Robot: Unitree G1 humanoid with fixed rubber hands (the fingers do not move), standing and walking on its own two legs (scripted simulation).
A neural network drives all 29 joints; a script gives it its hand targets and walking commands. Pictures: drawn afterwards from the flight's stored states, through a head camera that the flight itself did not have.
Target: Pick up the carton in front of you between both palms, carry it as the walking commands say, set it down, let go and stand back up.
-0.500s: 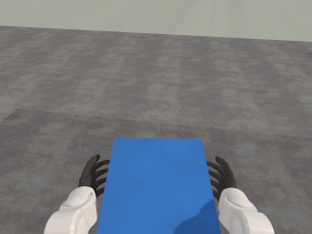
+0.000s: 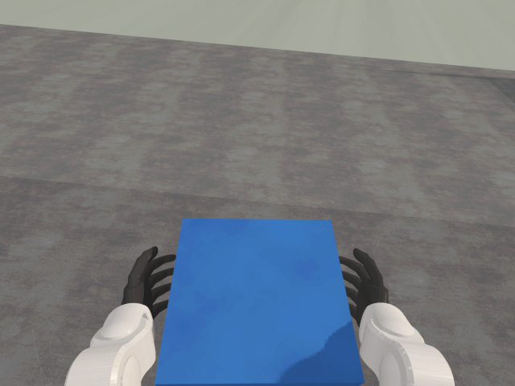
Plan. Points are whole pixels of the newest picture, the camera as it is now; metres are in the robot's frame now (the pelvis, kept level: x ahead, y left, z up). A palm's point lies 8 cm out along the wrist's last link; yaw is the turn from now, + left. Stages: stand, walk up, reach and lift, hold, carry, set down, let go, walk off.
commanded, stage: carry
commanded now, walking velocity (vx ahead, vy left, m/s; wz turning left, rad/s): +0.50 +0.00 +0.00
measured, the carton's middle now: (255, 321) +0.24 +0.00 +0.02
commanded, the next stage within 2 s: none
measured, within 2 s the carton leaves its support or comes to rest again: neither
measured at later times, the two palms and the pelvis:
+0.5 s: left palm (192, 156) +0.54 +0.12 +0.10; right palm (335, 159) +0.55 -0.18 +0.09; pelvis +0.33 -0.03 +0.00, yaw +2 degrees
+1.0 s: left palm (196, 101) +0.79 +0.14 +0.09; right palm (309, 106) +0.79 -0.16 +0.09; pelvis +0.57 -0.01 -0.01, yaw +1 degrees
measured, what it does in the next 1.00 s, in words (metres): walks ahead: right foot, then left foot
